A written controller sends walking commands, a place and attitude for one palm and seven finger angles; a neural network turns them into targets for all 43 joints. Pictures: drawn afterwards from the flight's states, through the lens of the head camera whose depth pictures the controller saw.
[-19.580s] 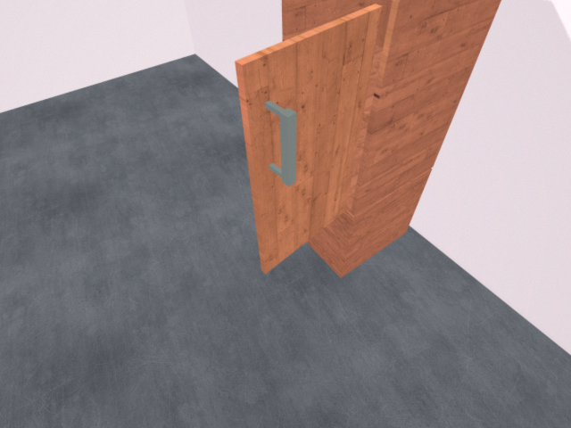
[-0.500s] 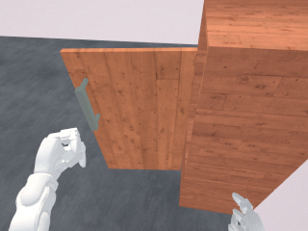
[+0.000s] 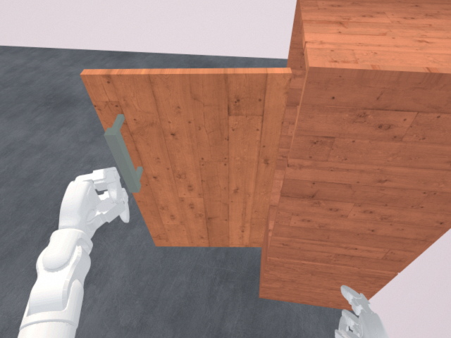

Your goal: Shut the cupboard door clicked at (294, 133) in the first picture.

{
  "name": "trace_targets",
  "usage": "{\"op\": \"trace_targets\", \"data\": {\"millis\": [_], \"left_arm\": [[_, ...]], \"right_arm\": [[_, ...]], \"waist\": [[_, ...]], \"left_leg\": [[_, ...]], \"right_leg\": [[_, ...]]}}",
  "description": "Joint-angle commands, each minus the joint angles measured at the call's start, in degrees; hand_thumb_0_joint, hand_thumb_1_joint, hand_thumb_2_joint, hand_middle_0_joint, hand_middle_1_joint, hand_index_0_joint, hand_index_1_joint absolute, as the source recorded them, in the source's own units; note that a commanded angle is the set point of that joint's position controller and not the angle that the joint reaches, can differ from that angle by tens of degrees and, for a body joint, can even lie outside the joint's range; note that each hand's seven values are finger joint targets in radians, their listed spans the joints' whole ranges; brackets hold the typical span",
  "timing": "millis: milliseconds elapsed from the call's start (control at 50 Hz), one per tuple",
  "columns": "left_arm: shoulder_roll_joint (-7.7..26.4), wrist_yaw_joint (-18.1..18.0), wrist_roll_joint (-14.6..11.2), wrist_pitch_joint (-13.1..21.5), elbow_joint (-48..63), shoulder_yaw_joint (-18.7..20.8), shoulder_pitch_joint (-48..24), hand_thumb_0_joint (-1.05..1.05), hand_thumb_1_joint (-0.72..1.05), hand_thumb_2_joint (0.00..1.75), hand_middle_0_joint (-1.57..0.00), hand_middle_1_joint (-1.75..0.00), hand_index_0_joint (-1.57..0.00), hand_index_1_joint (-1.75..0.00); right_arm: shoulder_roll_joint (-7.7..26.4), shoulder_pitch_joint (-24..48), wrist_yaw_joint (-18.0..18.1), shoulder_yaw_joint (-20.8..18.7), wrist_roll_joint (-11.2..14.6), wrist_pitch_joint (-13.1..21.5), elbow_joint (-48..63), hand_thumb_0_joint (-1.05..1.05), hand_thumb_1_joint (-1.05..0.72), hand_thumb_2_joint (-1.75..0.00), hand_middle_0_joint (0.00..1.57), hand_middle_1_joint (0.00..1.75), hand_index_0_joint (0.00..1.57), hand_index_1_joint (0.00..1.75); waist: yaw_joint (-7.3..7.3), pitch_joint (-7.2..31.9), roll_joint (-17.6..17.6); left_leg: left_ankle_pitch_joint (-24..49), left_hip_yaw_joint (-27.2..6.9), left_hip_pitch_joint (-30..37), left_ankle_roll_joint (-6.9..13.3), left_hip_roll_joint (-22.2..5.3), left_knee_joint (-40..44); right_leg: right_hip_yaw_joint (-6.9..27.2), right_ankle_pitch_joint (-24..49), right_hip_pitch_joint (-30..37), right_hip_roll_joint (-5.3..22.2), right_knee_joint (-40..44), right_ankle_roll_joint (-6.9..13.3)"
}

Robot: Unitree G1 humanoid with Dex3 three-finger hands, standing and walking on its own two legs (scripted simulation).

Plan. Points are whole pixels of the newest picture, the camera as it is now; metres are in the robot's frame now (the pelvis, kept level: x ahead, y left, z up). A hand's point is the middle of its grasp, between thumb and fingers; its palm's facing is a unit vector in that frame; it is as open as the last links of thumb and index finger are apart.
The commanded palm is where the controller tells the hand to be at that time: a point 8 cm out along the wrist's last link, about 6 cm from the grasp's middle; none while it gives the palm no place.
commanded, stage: bring the fist close to the handle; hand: left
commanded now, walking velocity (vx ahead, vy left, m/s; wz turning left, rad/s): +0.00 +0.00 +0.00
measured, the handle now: (127, 155) +0.42 +0.22 +0.11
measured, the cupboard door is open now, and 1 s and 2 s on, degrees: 97 95 75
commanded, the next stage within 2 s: push the door shut along its arc in 0.58 s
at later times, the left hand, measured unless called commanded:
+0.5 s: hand (130, 194) +0.32 +0.19 +0.11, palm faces +0.06 -1.00 -0.03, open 3.1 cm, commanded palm +0.30 +0.23 +0.11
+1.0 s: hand (135, 179) +0.35 +0.19 +0.11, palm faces +0.00 -1.00 -0.05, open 3.1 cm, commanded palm +0.34 +0.23 +0.11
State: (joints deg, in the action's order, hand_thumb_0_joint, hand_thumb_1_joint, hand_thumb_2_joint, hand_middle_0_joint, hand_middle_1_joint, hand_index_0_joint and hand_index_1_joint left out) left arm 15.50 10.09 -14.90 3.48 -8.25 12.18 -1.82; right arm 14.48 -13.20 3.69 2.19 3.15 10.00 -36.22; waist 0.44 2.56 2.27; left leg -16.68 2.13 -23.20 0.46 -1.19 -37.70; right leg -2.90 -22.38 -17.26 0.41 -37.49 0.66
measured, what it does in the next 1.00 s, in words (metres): stands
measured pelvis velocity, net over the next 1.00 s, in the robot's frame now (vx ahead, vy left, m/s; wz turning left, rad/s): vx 0.00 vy -0.01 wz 0.00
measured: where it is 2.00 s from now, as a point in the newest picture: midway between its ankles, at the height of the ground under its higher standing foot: outside the picture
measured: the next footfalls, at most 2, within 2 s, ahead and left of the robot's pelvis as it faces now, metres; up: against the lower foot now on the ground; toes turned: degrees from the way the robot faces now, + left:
none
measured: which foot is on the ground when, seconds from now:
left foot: down 0.00-1.00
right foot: down 0.00-1.00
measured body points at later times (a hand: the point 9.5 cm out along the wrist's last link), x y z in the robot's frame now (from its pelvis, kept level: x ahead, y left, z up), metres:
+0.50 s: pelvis +0.00 +0.00 +0.00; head +0.00 -0.01 +0.45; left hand +0.31 +0.24 +0.11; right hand +0.15 -0.24 -0.09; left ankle +0.03 +0.12 -0.72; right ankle -0.03 -0.11 -0.72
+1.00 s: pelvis +0.00 -0.01 +0.00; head +0.01 -0.02 +0.45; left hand +0.35 +0.24 +0.12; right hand +0.14 -0.26 -0.10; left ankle +0.03 +0.12 -0.72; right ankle -0.03 -0.11 -0.72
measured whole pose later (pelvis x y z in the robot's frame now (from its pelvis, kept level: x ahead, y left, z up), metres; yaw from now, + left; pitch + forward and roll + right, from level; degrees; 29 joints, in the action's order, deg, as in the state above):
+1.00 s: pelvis +0.00 -0.01 +0.00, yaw +0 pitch +3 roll +0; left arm 18.6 13.6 -14.1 6.8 -27.0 12.5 -17.0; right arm 15.5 -13.8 3.9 1.8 3.6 5.6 -37.6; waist -1.1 2.1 2.2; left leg -15.6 1.8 -23.8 0.0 -1.5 -36.7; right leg -3.1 -21.6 -18.0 0.0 -37.0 1.2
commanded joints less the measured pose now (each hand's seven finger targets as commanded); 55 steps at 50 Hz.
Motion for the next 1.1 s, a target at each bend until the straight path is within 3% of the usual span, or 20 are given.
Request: {"op": "trace_targets", "data": {"millis": [0,60,100,160,200,280,300,360,460,500,560,600,660,700,760,800,860,900,960,1080], "left_arm": [[10.4,-0.6,-0.3,3.9,10.0,4.1,-16.3,0.0,0.9,0.9,-1.3,-1.5,-1.3,-1.5],[9.5,-0.7,-0.3,3.4,8.0,3.8,-19.0,0.0,0.9,0.9,-1.3,-1.5,-1.3,-1.5],[12.7,-1.1,-0.1,3.6,6.5,6.4,-19.8,0.0,0.9,0.9,-1.3,-1.5,-1.3,-1.5],[11.0,-1.0,0.2,4.5,8.0,4.6,-23.2,0.0,0.9,0.9,-1.3,-1.5,-1.3,-1.5],[11.9,-1.1,0.3,4.8,6.7,5.6,-20.1,0.0,0.9,0.9,-1.3,-1.5,-1.3,-1.5],[8.8,-0.9,0.0,4.9,7.0,3.1,-19.9,0.0,0.9,0.9,-1.3,-1.5,-1.3,-1.5],[10.1,-1.2,0.2,4.9,6.4,3.8,-19.2,0.0,0.9,0.9,-1.3,-1.5,-1.3,-1.5],[8.7,-1.7,0.5,4.9,9.5,2.4,-21.3,0.0,0.9,0.9,-1.3,-1.5,-1.3,-1.5],[7.5,-3.2,0.9,5.4,10.5,1.6,-20.0,0.0,0.9,0.9,-1.3,-1.5,-1.3,-1.5],[10.4,-3.8,1.3,5.3,8.6,3.5,-20.8,0.0,0.9,0.9,-1.3,-1.5,-1.3,-1.5],[8.7,-3.5,1.3,5.2,9.2,2.5,-21.3,0.0,0.9,0.9,-1.3,-1.5,-1.3,-1.5],[10.6,-3.5,1.3,5.3,8.1,4.1,-19.5,0.0,0.9,0.9,-1.3,-1.5,-1.3,-1.5],[9.4,-2.6,0.6,5.2,6.7,3.0,-22.7,0.0,0.9,0.9,-1.3,-1.5,-1.3,-1.5],[12.1,-2.1,0.9,5.6,5.3,4.4,-23.4,0.0,0.9,0.9,-1.3,-1.5,-1.3,-1.5],[10.6,-0.2,0.6,6.2,3.7,1.8,-30.1,0.0,0.9,0.9,-1.3,-1.5,-1.3,-1.5],[13.5,0.6,0.4,6.6,0.0,3.6,-31.3,0.0,0.9,0.9,-1.3,-1.5,-1.3,-1.5],[12.2,2.3,0.0,6.9,-3.7,2.1,-36.0,0.0,0.9,0.9,-1.3,-1.5,-1.3,-1.5],[15.8,2.7,0.3,7.3,-6.6,5.0,-35.2,0.0,0.9,0.9,-1.3,-1.5,-1.3,-1.5],[14.4,4.3,-0.2,7.9,-7.7,3.4,-38.6,0.0,0.9,0.9,-1.3,-1.5,-1.3,-1.5],[17.4,7.2,-0.3,9.2,-13.6,4.2,-45.6,0.0,0.9,0.9,-1.3,-1.5,-1.3,-1.5]], "right_arm": [[7.3,4.4,0.6,-2.9,0.2,2.2,8.5,0.0,-0.9,-0.9,0.2,0.3,0.2,0.3],[7.1,4.7,0.5,-2.8,0.5,1.3,8.5,0.0,-0.9,-0.9,0.2,0.3,0.2,0.3],[7.5,4.3,0.6,-3.0,0.2,0.8,8.2,0.0,-0.9,-0.9,0.2,0.3,0.2,0.3],[7.0,4.5,0.5,-3.0,0.4,0.5,8.6,0.0,-0.9,-0.9,0.2,0.3,0.2,0.3],[7.3,4.2,0.4,-3.2,0.1,0.4,8.7,0.0,-0.9,-0.9,0.2,0.3,0.2,0.3],[7.0,4.3,0.0,-3.2,0.5,0.2,9.0,0.0,-0.9,-0.9,0.2,0.3,0.2,0.3],[7.4,4.2,0.2,-3.3,0.4,0.0,8.8,0.0,-0.9,-0.9,0.2,0.3,0.2,0.3],[6.9,4.8,0.1,-3.3,0.6,-0.1,9.2,0.0,-0.9,-0.9,0.2,0.3,0.2,0.3],[6.8,5.0,0.0,-3.2,0.4,-0.1,9.0,0.0,-0.9,-0.9,0.2,0.3,0.2,0.3],[7.3,4.5,0.2,-3.2,0.1,-0.4,8.3,0.0,-0.9,-0.9,0.2,0.3,0.2,0.3],[6.7,5.3,0.1,-3.1,0.3,-0.6,8.7,0.0,-0.9,-0.9,0.2,0.3,0.2,0.3],[7.0,5.0,0.2,-3.1,0.1,-0.7,8.6,0.0,-0.9,-0.9,0.2,0.3,0.2,0.3],[6.9,5.4,0.2,-2.9,0.5,-1.0,8.4,0.0,-0.9,-0.9,0.2,0.3,0.2,0.3],[7.4,5.0,0.5,-3.0,0.4,-1.2,8.1,0.0,-0.9,-0.9,0.2,0.3,0.2,0.3],[7.2,4.8,0.7,-2.9,0.7,-1.1,7.6,0.0,-0.9,-0.9,0.2,0.3,0.2,0.3],[8.0,3.9,1.1,-3.0,0.6,-1.4,6.8,0.0,-0.9,-0.9,0.2,0.3,0.2,0.3],[7.8,3.8,1.0,-3.0,0.9,-1.5,6.6,0.0,-0.9,-0.9,0.2,0.3,0.2,0.3],[8.5,2.6,1.0,-3.2,0.5,-1.9,6.3,0.0,-0.9,-0.9,0.2,0.3,0.2,0.3],[8.2,2.4,0.7,-3.3,0.8,-2.1,6.5,0.0,-0.9,-0.9,0.2,0.3,0.2,0.3],[9.1,0.5,0.8,-3.6,0.9,-3.0,5.7,0.0,-0.9,-0.9,0.2,0.3,0.2,0.3]], "waist": [[-0.82,10.9,-2.6],[-0.82,10.4,-1.9],[-0.58,11.1,-3.6],[-0.62,13.1,0.6],[-0.26,13.3,-1.8],[-0.48,11.7,-0.1],[-0.73,11.5,-2.8],[-0.76,12.0,0.8],[-0.82,11.6,-0.3],[-1.25,10.3,-3.3],[-0.75,11.5,0.7],[-0.6,11.6,-1.8],[-1.47,9.4,-2.0],[-1.67,9.6,-2.8],[-2.96,9.6,0.0],[-3.17,9.3,-3.4],[-3.38,10.6,-0.9],[-2.55,12.4,-2.8],[-3.26,13.2,-1.2],[-4.38,13.4,-1.3]], "left_leg": [[11.1,-2.2,11.2,1.4,0.5,4.0],[10.0,-1.9,11.0,1.1,0.7,4.6],[9.8,-1.9,10.4,1.4,0.6,4.4],[12.3,-1.8,12.5,1.1,0.6,4.4],[13.0,-1.8,11.9,1.3,0.5,4.1],[11.6,-1.8,12.1,0.9,0.5,4.9],[11.0,-1.8,11.5,1.3,0.4,4.6],[11.1,-1.7,12.8,1.0,0.4,5.2],[10.8,-1.9,13.0,1.0,0.2,5.5],[9.3,-1.9,11.7,1.3,0.2,5.3],[9.5,-1.3,12.9,1.0,0.5,5.7],[10.0,-1.4,12.2,1.3,0.3,5.4],[8.1,-1.1,11.5,1.2,0.7,5.7],[7.5,-1.2,11.3,1.4,0.5,5.5],[7.2,-1.4,12.6,1.3,0.7,5.1],[5.9,-1.6,11.2,1.5,0.7,4.8],[6.2,-1.6,11.7,1.4,1.0,4.6],[7.9,-1.8,11.0,1.6,1.0,4.2],[9.0,-1.5,11.4,1.5,1.2,3.8],[7.8,-1.6,10.1,1.8,1.4,3.1]], "right_leg": [[0.6,17.8,-2.3,-0.9,5.9,-0.4],[0.5,16.8,-3.0,-0.9,6.1,-0.4],[1.0,16.2,-1.9,-0.8,6.5,-0.5],[0.7,18.6,-1.6,-0.9,5.6,0.0],[0.8,19.5,-0.7,-1.0,5.8,-0.2],[0.3,17.9,-2.2,-1.1,5.9,-0.1],[0.6,17.6,-1.8,-1.1,6.4,-0.3],[0.5,17.1,-2.3,-1.1,6.1,-0.1],[0.3,16.6,-2.4,-1.2,6.3,-0.1],[0.7,15.5,-2.2,-1.1,7.1,-0.5],[0.8,15.8,-2.0,-1.0,6.9,-0.2],[1.0,16.4,-0.9,-1.0,7.2,-0.3],[1.3,15.2,-2.3,-0.9,7.9,-0.6],[1.5,14.2,-2.0,-0.9,8.1,-0.6],[1.6,14.2,-4.0,-0.9,7.9,-0.4],[2.0,12.8,-3.8,-0.9,8.5,-0.7],[2.0,13.2,-4.5,-0.7,8.0,-0.4],[2.2,15.2,-2.6,-0.6,7.5,-0.4],[2.2,17.3,-3.2,-0.6,6.9,-0.4],[2.8,16.1,-4.6,-0.6,6.7,-0.5]]}}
